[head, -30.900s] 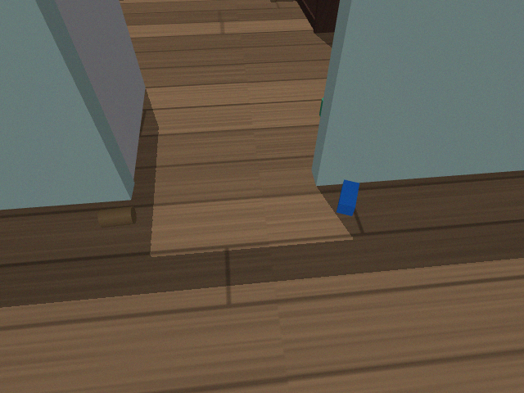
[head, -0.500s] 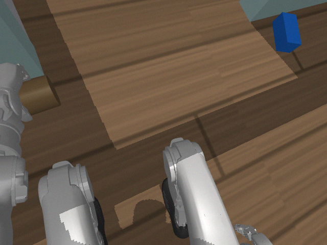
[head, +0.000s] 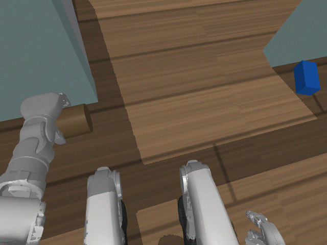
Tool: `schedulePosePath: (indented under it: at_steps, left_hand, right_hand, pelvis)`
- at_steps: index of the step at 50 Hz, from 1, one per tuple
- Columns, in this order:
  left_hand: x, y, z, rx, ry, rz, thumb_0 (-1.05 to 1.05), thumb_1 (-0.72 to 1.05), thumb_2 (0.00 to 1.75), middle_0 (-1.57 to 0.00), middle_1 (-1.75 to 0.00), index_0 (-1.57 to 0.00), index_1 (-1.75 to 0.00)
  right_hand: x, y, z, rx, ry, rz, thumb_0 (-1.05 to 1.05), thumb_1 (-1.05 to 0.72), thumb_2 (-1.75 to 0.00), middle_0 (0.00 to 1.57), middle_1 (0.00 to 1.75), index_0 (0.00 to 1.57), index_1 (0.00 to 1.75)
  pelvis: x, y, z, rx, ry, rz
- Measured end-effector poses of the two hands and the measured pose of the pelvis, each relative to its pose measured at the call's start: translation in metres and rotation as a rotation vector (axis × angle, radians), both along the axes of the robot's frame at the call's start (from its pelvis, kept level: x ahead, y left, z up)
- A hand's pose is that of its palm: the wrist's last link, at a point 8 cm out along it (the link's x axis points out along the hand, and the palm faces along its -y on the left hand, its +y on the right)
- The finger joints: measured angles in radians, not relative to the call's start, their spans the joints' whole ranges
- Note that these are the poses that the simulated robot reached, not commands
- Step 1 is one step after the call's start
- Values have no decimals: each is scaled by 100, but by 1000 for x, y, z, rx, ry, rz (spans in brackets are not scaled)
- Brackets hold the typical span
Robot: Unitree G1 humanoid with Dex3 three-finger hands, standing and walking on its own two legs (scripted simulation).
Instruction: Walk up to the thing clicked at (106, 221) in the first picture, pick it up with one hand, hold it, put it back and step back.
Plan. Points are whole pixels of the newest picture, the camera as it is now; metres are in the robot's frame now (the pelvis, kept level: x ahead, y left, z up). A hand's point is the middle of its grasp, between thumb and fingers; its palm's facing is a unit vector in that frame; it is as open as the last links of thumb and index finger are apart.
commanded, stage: lift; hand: left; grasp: from above
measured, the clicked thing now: (61, 124) +0.45 +0.26 -0.13
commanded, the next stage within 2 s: hold in 0.96 s
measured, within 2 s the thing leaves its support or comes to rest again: neither
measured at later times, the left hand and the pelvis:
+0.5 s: hand (4, 113) +0.38 +0.25 +0.10, palm faces -0.43 -0.15 -0.89, open 10.4 cm; pelvis +0.04 +0.00 +0.18, yaw +3 degrees
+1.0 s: hand out of the picture +0.38 +0.24 +0.19, palm faces -0.43 -0.14 -0.89, open 10.4 cm; pelvis +0.07 +0.00 +0.27, yaw +3 degrees
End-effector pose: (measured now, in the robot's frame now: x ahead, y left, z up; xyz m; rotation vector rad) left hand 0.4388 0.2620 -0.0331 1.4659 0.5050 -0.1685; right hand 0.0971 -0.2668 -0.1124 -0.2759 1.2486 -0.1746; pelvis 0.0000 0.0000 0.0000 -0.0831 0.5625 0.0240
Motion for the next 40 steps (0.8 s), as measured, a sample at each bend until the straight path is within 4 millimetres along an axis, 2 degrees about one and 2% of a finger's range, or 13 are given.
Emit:
schedulePosePath:
  at_steps: [9,21,29,40]
  left_hand:
    - [-25,-4,76,-13,-2,27,-1,4,21,-76,-32,-77,-32]
    - [-55,-6,170,-15,26,50,-1,4,22,-77,-30,-78,-30]
    - [-56,-9,215,-6,29,52,-1,3,24,-77,-30,-78,-30]
    - [-53,-16,255,-16,33,54,-1,2,26,-78,-28,-79,-28]
  right_hand:
    - [26,10,66,8,-81,-10,1,-89,-90,20,30,20,30]
    - [41,18,158,14,-145,-41,1,-89,-90,20,30,20,30]
    - [48,17,203,7,-177,-41,1,-89,-90,20,30,20,30]
    - [52,15,246,13,-182,-46,1,-89,-90,20,30,20,30]
  pelvis:
    - [7,1,68,13,-65,14]
    - [29,3,159,36,-193,25]
    - [43,4,204,47,-269,31]
    - [59,4,246,65,-342,30]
